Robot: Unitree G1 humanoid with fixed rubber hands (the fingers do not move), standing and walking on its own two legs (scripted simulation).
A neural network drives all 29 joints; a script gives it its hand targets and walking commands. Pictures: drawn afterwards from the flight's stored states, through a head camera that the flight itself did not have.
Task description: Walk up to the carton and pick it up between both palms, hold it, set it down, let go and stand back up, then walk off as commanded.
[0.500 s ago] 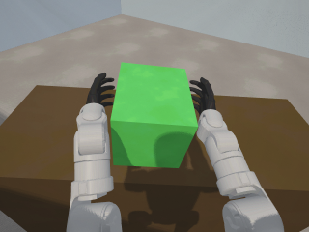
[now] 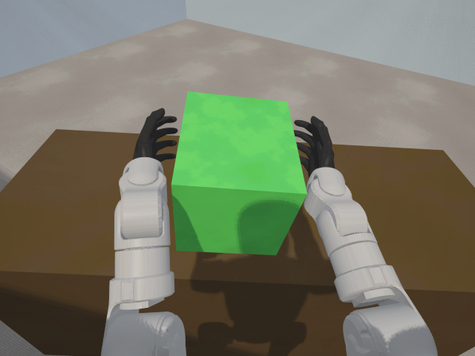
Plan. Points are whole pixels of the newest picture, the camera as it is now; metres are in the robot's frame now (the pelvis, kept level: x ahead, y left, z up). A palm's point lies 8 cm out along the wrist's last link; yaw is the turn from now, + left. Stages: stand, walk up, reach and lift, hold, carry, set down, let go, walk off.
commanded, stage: hold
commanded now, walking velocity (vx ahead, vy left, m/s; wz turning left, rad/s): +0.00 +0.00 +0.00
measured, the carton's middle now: (232, 175) +0.39 +0.01 +0.13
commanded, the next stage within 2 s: none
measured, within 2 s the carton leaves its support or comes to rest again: neither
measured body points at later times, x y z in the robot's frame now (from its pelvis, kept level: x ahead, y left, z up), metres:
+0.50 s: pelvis +0.00 +0.00 +0.00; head -0.04 +0.03 +0.45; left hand +0.37 +0.14 +0.19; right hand +0.36 -0.13 +0.17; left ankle +0.03 +0.12 -0.75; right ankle +0.00 -0.11 -0.75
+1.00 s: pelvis +0.00 +0.00 +0.00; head -0.04 +0.03 +0.45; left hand +0.37 +0.14 +0.19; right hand +0.37 -0.13 +0.17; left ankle +0.03 +0.12 -0.75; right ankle +0.00 -0.11 -0.75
